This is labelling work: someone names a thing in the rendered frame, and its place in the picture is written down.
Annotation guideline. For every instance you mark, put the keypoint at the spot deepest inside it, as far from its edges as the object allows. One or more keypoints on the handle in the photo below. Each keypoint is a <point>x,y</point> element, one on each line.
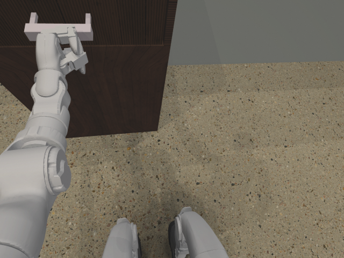
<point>84,31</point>

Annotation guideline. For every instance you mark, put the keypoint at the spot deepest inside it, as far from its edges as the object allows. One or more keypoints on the drawer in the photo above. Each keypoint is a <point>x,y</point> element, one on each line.
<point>113,22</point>

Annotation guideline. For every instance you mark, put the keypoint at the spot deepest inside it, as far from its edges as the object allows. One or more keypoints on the robot left thigh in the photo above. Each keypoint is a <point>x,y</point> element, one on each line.
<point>122,240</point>

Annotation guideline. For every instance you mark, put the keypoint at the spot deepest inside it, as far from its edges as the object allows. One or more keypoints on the robot left upper arm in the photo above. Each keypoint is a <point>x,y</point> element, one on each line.
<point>30,180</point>

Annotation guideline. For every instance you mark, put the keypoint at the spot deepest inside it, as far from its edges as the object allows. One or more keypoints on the left robot forearm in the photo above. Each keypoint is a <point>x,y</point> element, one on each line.
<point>48,122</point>

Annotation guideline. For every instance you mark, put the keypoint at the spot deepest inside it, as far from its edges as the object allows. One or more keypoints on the right robot shin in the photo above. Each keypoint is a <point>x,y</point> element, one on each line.
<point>181,249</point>

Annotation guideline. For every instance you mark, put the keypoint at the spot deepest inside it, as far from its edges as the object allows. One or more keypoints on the cabinet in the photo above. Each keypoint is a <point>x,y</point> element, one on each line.
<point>120,92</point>

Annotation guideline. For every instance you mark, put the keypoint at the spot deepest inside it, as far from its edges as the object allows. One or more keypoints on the left robot hand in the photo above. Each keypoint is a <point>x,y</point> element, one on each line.
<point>49,53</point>

